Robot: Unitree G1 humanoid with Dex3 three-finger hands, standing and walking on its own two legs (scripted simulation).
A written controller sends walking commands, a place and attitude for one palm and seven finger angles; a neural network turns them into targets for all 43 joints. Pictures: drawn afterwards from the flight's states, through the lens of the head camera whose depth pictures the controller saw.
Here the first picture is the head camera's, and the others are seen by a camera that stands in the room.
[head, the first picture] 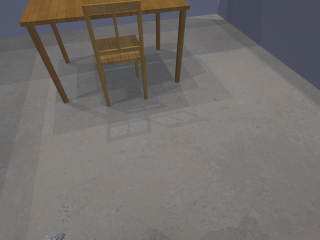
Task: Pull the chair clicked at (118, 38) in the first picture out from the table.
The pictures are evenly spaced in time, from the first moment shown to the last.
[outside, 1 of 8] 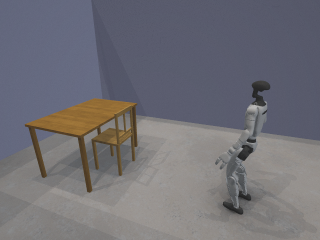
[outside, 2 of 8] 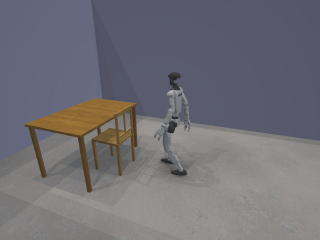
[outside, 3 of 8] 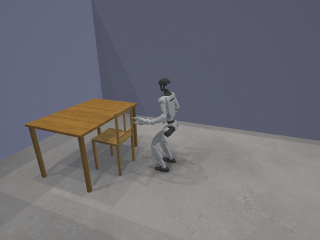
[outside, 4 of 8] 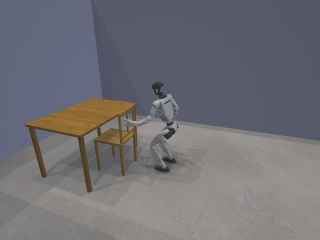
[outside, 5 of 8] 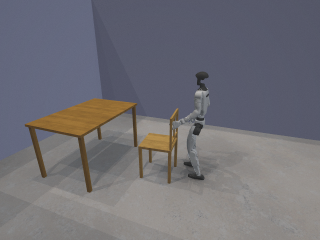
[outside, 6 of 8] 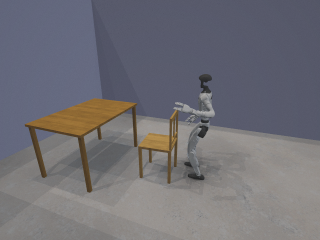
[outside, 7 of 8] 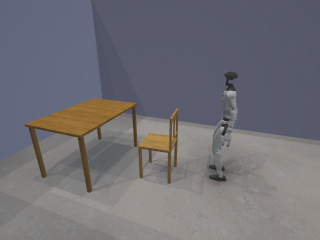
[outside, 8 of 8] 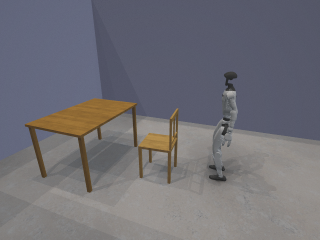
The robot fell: no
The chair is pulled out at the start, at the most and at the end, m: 0.00 0.62 0.62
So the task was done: yes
